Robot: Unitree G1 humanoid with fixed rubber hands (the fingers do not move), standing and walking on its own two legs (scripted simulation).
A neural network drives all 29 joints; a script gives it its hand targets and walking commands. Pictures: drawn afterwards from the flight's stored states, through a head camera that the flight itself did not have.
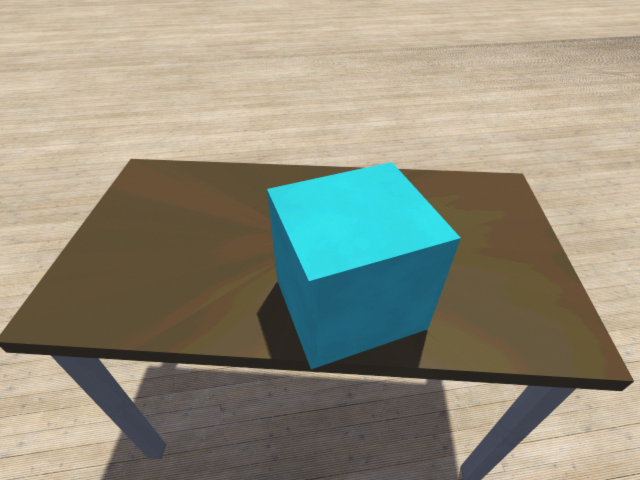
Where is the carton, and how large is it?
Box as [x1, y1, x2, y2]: [267, 162, 460, 368]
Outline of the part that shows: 391,162 267,189 277,280 311,368 418,332 428,327 460,238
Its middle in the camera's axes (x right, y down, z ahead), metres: +0.05 +0.04 +0.61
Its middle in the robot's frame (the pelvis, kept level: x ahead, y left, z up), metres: +0.45 -0.05 +0.02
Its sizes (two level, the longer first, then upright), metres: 0.207 0.187 0.212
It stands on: a table, 0.69 m high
